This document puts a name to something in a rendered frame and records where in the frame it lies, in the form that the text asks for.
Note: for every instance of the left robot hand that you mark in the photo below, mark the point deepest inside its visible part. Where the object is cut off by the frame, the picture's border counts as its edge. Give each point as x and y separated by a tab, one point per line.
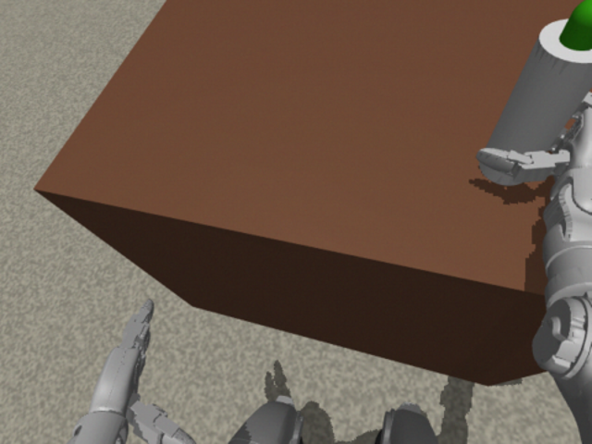
117	386

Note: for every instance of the right robot hand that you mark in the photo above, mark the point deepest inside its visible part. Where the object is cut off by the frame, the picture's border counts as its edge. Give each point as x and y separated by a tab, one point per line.
570	150

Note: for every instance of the right robot arm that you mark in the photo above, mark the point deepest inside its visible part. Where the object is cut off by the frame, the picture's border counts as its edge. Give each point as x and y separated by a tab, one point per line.
563	342

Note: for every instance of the left robot arm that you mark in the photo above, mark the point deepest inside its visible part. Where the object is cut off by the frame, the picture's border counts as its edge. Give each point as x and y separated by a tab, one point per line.
100	428

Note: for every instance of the bottle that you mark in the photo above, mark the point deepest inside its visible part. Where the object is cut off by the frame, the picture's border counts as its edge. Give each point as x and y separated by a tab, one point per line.
555	79

